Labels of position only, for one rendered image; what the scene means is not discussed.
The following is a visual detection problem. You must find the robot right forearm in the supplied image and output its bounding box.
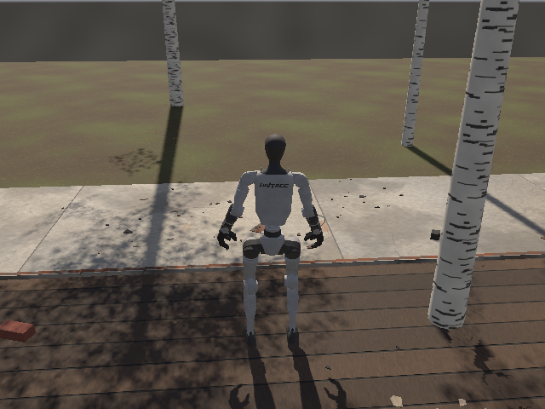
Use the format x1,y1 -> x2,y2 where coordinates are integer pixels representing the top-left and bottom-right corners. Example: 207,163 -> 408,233
306,205 -> 322,235

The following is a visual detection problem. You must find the robot right upper arm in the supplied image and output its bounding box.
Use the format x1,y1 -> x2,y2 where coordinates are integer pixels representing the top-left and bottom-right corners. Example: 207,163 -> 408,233
292,172 -> 315,218

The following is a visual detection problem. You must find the robot left upper arm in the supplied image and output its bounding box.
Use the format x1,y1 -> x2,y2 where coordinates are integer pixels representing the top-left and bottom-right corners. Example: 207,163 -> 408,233
230,170 -> 257,217

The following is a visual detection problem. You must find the robot left hand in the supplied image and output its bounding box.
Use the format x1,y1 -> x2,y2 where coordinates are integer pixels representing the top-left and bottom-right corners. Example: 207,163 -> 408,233
217,229 -> 237,249

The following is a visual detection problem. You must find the robot left forearm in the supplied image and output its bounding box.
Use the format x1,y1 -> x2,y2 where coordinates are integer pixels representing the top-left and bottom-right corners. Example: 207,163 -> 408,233
221,204 -> 238,233

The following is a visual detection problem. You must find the right robot thigh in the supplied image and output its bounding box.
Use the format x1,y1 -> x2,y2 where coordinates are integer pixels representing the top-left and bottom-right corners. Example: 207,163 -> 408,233
284,237 -> 301,290

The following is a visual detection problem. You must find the robot right hand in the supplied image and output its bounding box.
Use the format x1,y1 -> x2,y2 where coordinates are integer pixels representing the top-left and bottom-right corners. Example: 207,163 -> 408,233
304,231 -> 324,248

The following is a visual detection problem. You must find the robot left foot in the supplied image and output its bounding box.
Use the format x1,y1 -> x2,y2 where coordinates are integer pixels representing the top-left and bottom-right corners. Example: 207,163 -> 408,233
243,325 -> 256,347

